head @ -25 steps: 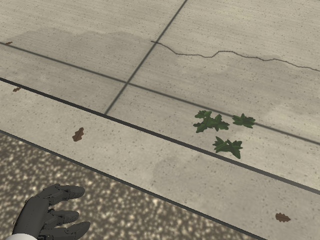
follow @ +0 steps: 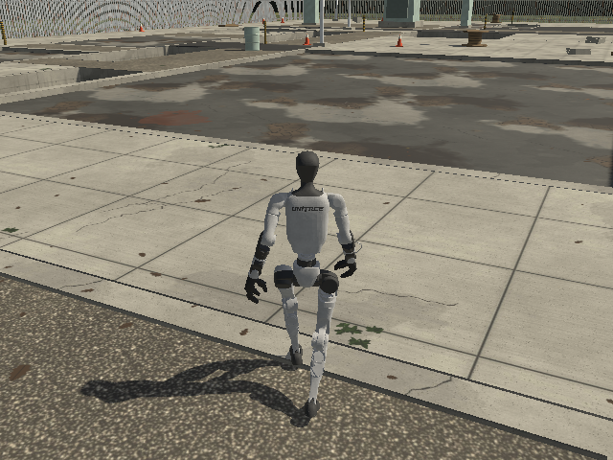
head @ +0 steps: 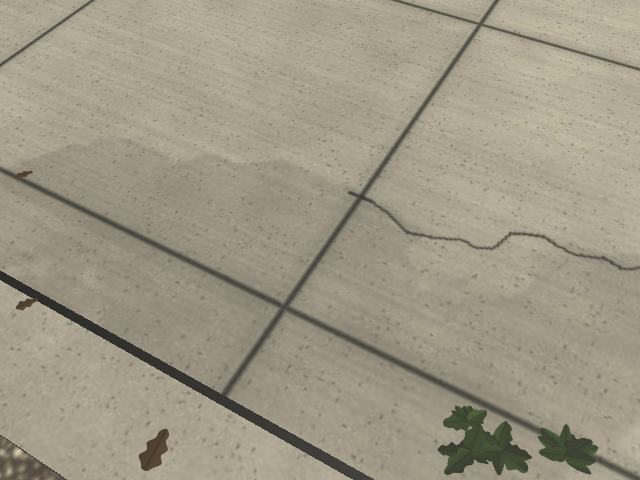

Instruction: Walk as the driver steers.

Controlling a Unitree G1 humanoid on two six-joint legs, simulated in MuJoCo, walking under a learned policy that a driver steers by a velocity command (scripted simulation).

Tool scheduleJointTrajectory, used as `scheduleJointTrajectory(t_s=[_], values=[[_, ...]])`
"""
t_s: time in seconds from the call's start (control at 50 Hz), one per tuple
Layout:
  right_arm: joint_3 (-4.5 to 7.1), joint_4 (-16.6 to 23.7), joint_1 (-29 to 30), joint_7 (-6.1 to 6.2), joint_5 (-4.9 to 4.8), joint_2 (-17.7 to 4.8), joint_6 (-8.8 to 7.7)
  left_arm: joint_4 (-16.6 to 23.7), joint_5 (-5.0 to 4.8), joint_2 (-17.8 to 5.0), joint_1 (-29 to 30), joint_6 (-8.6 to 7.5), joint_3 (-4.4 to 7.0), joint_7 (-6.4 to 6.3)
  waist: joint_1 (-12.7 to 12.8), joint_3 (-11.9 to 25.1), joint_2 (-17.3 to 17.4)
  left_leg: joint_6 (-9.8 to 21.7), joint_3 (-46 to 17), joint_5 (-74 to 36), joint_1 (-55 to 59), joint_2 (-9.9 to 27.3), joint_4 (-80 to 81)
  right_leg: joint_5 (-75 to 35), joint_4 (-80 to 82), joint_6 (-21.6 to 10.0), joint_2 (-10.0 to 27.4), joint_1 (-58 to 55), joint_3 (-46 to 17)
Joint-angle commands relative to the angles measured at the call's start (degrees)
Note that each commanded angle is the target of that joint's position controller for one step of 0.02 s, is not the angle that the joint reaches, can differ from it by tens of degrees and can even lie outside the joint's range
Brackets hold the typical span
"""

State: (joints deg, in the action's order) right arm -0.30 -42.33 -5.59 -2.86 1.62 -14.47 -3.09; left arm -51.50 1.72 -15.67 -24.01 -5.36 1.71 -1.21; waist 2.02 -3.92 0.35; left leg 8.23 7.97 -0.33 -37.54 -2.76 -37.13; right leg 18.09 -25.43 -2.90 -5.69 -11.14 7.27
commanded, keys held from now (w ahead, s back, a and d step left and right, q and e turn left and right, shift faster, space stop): q+shift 0.44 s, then shift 0.56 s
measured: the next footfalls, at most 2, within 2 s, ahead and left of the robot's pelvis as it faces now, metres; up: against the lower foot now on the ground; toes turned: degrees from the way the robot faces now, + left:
right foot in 0.40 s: +0.44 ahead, -0.09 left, +0.03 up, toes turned +32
left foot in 0.78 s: +0.27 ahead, +0.09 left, +0.03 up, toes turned +32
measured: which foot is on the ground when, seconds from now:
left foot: down 0.00-0.38, up 0.40-0.76, down 0.78-1.00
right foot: down 0.00-0.00, up 0.02-0.38, down 0.40-0.78, up 0.80-1.00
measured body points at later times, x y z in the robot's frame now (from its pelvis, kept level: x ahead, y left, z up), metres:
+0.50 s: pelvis +0.27 -0.04 +0.05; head +0.30 -0.03 +0.49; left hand +0.33 +0.27 -0.03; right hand +0.54 -0.23 -0.04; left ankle +0.19 +0.05 -0.61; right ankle +0.41 -0.11 -0.68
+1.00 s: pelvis +0.28 -0.01 +0.05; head +0.29 +0.00 +0.50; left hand +0.23 +0.28 -0.06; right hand +0.56 -0.12 -0.03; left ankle +0.23 +0.07 -0.68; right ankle +0.36 -0.14 -0.66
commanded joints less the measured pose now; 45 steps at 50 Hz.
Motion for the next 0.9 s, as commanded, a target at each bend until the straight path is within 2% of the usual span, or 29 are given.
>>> scheduleJointTrajectory(t_s=[0.02,0.04,0.06,0.08,0.1,0.12,0.14,0.16,0.2,0.26,0.32,0.36,0.38,0.4,0.42,0.44,0.46,0.48,0.52,0.54,0.58,0.62,0.72,0.76,0.78,0.8,0.82,0.84,0.9], values=[[7.18,-3.58,-25.26,1.01,-0.38,-19.14,1.02,9.88,-2.01,-8.25,3.84,-1.53,1.56,-0.19,-11.2,28.73,16.24,19.98,-42.61,-28.98,62.44,20.31,9.27,7.32,-75.2,8.23,-5.57,47.82,-4.87],[5.84,2.79,-18.7,1.81,-1.01,-15.33,-0.7,11.69,-1.54,-9.34,4.14,-2.7,0.54,1.67,-10.27,33.78,7.17,16.33,-49.07,-9.73,62.47,19.93,12.58,7.51,-73.36,5.89,-0.3,49.5,-21.06],[5.71,4.23,-15.13,2.2,-1.86,-13.48,-1.11,14.43,-2.71,-9.02,9.97,-2.81,0.35,2.03,-8.81,24.05,1.65,14.31,-45.94,2.67,52.57,18.1,16.37,7.29,-68.31,4.63,1.92,51.24,-20.05],[5.23,4.88,-10.41,2.45,-2.76,-11.81,-1.24,15.96,-2.31,-7.55,12.24,-2.78,-0.07,2.21,-4.11,12.23,-5.91,12.77,-40.95,6.23,38.36,14.74,20.66,6.1,-61.53,3.23,3.8,52.33,-17.37],[4.71,6.09,-6.89,2.62,-2.56,-10.35,-1.49,15.66,-1.66,-7.47,11.16,-2.15,0.15,2.0,-0.72,6.58,-7.7,11.74,-36.21,2.08,27.68,12.7,22.85,5.74,-57.21,2.56,5.75,49.24,-15.85],[4.54,7.06,-5.77,2.58,-1.65,-9.68,-1.58,15.73,-1.34,-7.12,9.73,-1.28,0.14,1.72,1.07,3.39,-5.47,11.67,-33.61,-3.67,20.44,10.64,24.15,6.55,-55.59,2.71,6.2,46.65,-14.99],[4.63,7.77,-5.31,2.45,-1.79,-9.59,-1.65,16.36,-0.77,-7.61,9.01,-0.54,0.24,1.3,1.59,2.68,-4.57,11.33,-30.44,-9.41,15.51,8.71,24.42,5.44,-51.24,3.44,6.67,44.43,-14.45],[4.59,8.11,-4.05,2.65,-2.2,-9.54,-1.56,17.31,-0.16,-6.54,9.44,-0.2,-0.09,0.7,2.42,2.34,-4.49,10.37,-26.03,-14.63,10.07,5.76,23.54,3.23,-43.06,4.61,6.61,41.1,-13.05],[5.5,8.47,-3.59,3.42,-2.04,-11.91,-0.66,18.11,0.27,-4.07,11.84,0.36,-1.07,-0.46,1.92,5.22,-2.87,8.51,-21.18,-24.48,6.81,1.95,20.13,-2.51,-28.7,7.04,3.68,35.89,-9.65],[6.49,7.82,-6.47,4.28,-3.66,-13.03,1.91,19.88,-1.27,-3.8,16.45,1.62,-1.24,-1.07,-0.6,12.44,3.17,3.72,-23.34,-16.62,12.28,0.61,15.42,-12.99,-16.24,8.65,0.44,31.93,-11.26],[6.43,9.0,-6.69,4.99,-3.86,-11.3,3.84,20.69,-2.08,-6.33,19.55,1.92,-0.27,-0.78,-2.0,13.2,7.2,0.75,-30.41,-3.12,19.37,1.32,11.23,-14.77,-6.42,8.74,0.23,32.88,-14.94],[6.24,10.41,-4.5,5.34,-3.78,-9.73,4.38,19.45,-1.89,-7.43,17.53,0.97,0.82,-0.24,-0.34,12.6,8.53,-1.57,-32.98,2.96,21.76,0.56,4.93,-19.77,3.17,6.94,2.19,29.17,-16.19],[5.48,10.91,-5.23,5.13,-3.41,-7.09,4.52,18.42,-1.13,-8.34,14.68,0.56,1.34,-0.2,-0.29,14.85,5.59,-3.67,-30.47,14.07,18.43,-1.83,-3.68,-25.16,6.01,3.99,8.57,20.81,-18.97],[4.27,10.24,-11.07,4.87,-2.23,-2.57,4.63,19.5,-0.19,-10.06,14.94,1.08,1.67,-0.67,-3.54,17.35,-5.24,-6.24,-21.82,37.44,8.45,-7.7,-17.87,-39.62,2.15,-2.09,21.84,9.99,-30.8],[4.49,12.0,-18.3,3.45,-2.24,-5.95,3.72,19.69,1.27,-10.86,14.84,2.18,1.92,-0.67,-8.22,21.52,-16.69,-8.63,-18.17,41.5,0.59,-5.82,-27.16,-40.14,3.97,-12.1,33.13,5.85,-46.93],[5.73,10.49,-16.59,2.92,-2.95,-10.86,3.47,20.7,0.42,-9.4,17.35,2.67,2.58,-1.24,-6.21,18.4,-14.69,-11.16,-15.6,35.93,-3.93,-0.89,-34.49,-28.44,4.93,-14.68,32.06,8.22,-47.42],[6.61,9.56,-12.13,3.22,-3.36,-13.65,4.07,21.12,0.11,-6.0,17.37,3.09,1.73,-1.68,-3.31,14.5,-8.16,-12.5,-15.03,30.86,-4.47,0.95,-37.52,-22.0,4.22,-11.9,26.28,11.69,-37.82],[6.58,9.34,-9.57,3.89,-3.44,-12.97,5.09,21.13,-0.05,-5.3,17.92,3.91,1.33,-1.77,-2.82,11.87,-4.23,-13.27,-14.28,27.03,-3.54,1.81,-37.63,-18.1,4.7,-9.35,21.41,16.44,-31.14],[5.25,10.79,-7.18,4.3,-2.81,-9.3,5.67,19.92,-0.31,-6.92,18.18,4.64,1.69,-1.82,-2.83,8.38,-4.49,-13.43,-11.69,24.45,-0.35,1.7,-33.11,-22.65,6.12,-9.0,17.36,22.93,-24.17],[4.62,11.02,-7.0,4.31,-2.6,-7.61,5.45,19.09,-0.15,-7.05,17.09,4.86,1.83,-1.79,-2.72,9.18,-5.11,-13.33,-10.26,24.67,1.97,1.09,-30.01,-27.01,6.09,-9.41,16.37,23.35,-21.63],[3.68,11.08,-7.03,4.2,-2.37,-5.66,4.94,17.87,-0.42,-7.5,16.09,5.33,2.15,-1.51,-2.53,12.16,-7.42,-13.2,-9.05,25.56,5.94,0.89,-23.29,-33.77,5.25,-10.77,16.77,21.6,-19.06],[3.36,10.98,-6.25,3.85,-2.11,-5.82,4.7,17.5,-0.87,-7.89,16.42,5.42,2.36,-1.26,-2.08,14.81,-8.75,-12.46,-9.3,24.14,10.03,1.72,-18.24,-36.75,4.35,-11.64,18.76,20.35,-18.86],[3.35,10.56,-5.44,2.88,-2.07,-6.09,5.0,15.0,-2.35,-9.26,14.59,6.09,2.82,-0.96,-1.45,12.75,-11.45,-9.26,-7.53,19.08,18.38,1.19,0.37,-27.14,3.07,-10.95,19.54,21.28,-18.65],[3.49,9.43,-7.25,2.44,-1.78,-5.81,4.82,13.35,-3.21,-8.25,12.19,6.25,2.51,-1.07,-2.43,10.96,-10.8,-6.11,-6.5,10.55,26.64,0.21,14.46,-20.07,0.85,-7.19,17.07,25.9,-16.66],[3.98,10.09,-7.82,2.56,-0.93,-8.45,4.9,12.78,-2.54,-6.22,9.78,5.86,1.97,-0.89,-1.8,11.85,-5.06,-3.41,-14.71,6.4,33.71,6.77,16.07,-10.26,-4.55,-2.54,14.23,32.31,-13.92],[4.93,11.13,-5.3,2.77,0.01,-13.43,5.27,14.45,-0.59,-2.04,9.48,4.97,0.76,-0.43,0.75,10.86,11.46,3.11,-27.32,-4.8,34.22,19.24,16.24,6.3,-12.16,2.67,6.66,41.18,-5.84],[4.33,10.8,-6.67,2.78,1.14,-9.91,4.51,15.53,-0.34,-5.47,15.56,4.69,1.63,-0.76,-4.15,10.18,11.68,8.71,-30.98,-1.34,26.75,23.23,19.76,13.93,-18.86,4.67,7.69,40.31,-9.0],[3.48,10.55,-4.84,2.76,1.45,-7.65,3.56,15.17,-1.38,-7.44,16.36,4.98,2.54,-0.83,-3.27,7.83,8.93,8.32,-28.91,0.56,24.78,20.99,20.32,12.99,-23.78,5.3,8.24,39.76,-10.38],[3.18,10.1,0.01,2.98,-0.48,-6.37,2.28,12.14,-0.85,-6.37,12.37,6.45,2.96,-1.35,-0.83,6.61,7.7,4.36,-21.89,-7.47,24.06,15.43,17.53,7.69,-27.0,7.44,8.87,38.01,-10.89]])
Over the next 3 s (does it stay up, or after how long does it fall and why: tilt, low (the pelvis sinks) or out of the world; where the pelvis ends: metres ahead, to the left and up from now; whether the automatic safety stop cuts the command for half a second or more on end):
stays up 1.51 0.61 0.05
